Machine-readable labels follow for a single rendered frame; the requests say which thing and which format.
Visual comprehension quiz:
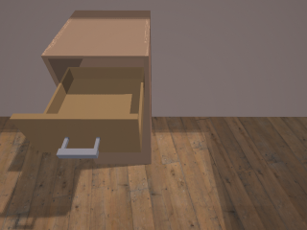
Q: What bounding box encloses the handle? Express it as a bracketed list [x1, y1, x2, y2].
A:
[56, 137, 101, 159]

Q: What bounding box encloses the drawer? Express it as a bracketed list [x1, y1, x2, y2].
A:
[10, 67, 145, 152]

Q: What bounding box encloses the cabinet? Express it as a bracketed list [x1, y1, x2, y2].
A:
[41, 10, 152, 165]

